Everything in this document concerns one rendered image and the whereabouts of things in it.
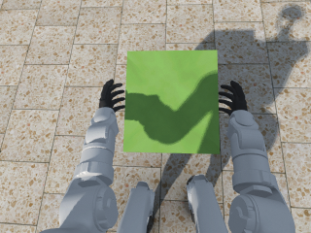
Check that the robot left hand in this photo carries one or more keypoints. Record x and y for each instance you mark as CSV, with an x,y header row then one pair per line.
x,y
107,95

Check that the robot right forearm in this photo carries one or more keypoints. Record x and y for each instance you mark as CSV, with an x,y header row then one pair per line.
x,y
251,168

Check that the carton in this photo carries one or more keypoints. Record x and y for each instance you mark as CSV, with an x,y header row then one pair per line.
x,y
172,102

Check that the robot left upper arm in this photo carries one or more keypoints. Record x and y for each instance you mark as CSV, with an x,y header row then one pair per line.
x,y
90,209

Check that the robot right upper arm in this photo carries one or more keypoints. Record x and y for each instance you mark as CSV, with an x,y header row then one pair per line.
x,y
254,214

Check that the left robot thigh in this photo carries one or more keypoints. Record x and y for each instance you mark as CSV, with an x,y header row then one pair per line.
x,y
138,209

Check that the robot right hand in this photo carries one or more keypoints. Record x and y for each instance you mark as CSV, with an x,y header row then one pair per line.
x,y
237,97

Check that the robot left forearm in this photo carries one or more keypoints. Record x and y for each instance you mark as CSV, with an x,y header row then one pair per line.
x,y
96,163

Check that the right robot foot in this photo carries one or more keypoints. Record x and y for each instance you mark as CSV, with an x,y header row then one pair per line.
x,y
192,214

